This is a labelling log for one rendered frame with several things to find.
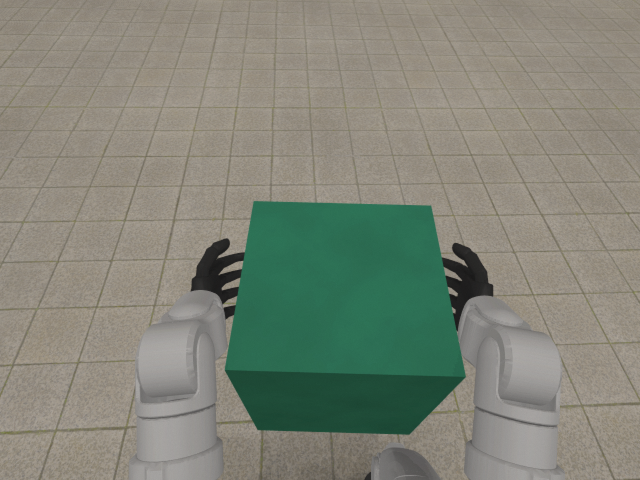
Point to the right robot shin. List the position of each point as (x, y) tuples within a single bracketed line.
[(394, 444)]

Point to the robot right thigh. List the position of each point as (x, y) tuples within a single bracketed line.
[(401, 464)]

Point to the robot left hand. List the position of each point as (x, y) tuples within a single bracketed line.
[(207, 273)]

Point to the carton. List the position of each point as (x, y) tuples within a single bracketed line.
[(343, 320)]

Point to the right robot forearm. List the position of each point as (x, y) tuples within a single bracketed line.
[(516, 395)]

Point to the left robot forearm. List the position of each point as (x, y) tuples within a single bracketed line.
[(175, 392)]

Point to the robot right hand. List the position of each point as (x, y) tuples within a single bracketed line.
[(474, 279)]

